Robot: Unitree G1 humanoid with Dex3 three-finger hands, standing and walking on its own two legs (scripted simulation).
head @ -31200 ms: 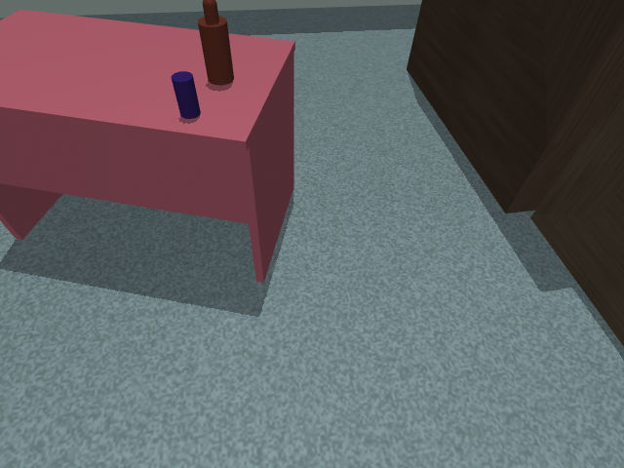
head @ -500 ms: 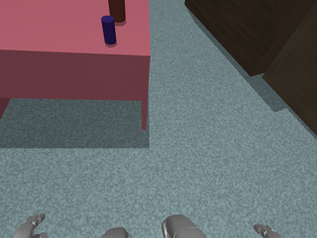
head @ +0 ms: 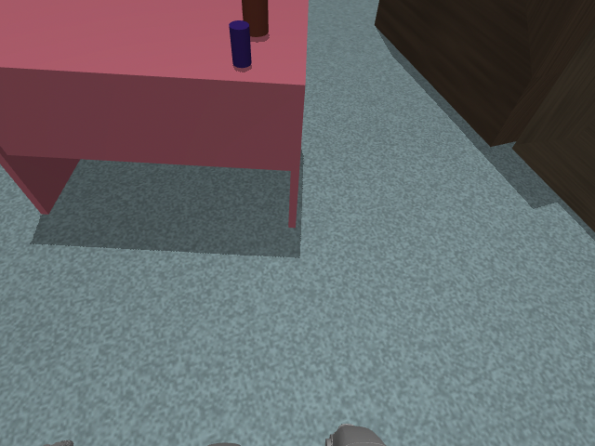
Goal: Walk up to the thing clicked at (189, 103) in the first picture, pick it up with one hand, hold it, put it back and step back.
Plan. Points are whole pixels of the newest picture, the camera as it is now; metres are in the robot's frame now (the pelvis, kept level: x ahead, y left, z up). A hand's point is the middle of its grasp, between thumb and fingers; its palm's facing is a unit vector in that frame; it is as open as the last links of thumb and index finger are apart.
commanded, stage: step back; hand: left
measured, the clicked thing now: (240, 44) +1.06 +0.15 -0.03
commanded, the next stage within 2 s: stand in 0.86 s
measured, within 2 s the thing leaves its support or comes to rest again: neither
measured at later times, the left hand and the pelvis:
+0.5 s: hand out of the picture +0.06 +0.28 -0.15, palm faces +0.02 -0.94 -0.34, open 7.4 cm; pelvis +0.00 +0.01 +0.01, yaw +0 degrees
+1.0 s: hand out of the picture +0.14 +0.26 -0.13, palm faces +0.00 -0.94 -0.35, open 7.4 cm; pelvis +0.03 +0.01 +0.03, yaw +0 degrees
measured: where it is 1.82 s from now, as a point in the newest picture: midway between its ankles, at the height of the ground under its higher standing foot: outside the picture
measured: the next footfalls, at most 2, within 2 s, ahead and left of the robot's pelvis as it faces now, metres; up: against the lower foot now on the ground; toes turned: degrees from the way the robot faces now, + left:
none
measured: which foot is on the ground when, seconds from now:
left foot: down 0.00-1.00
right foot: down 0.00-1.00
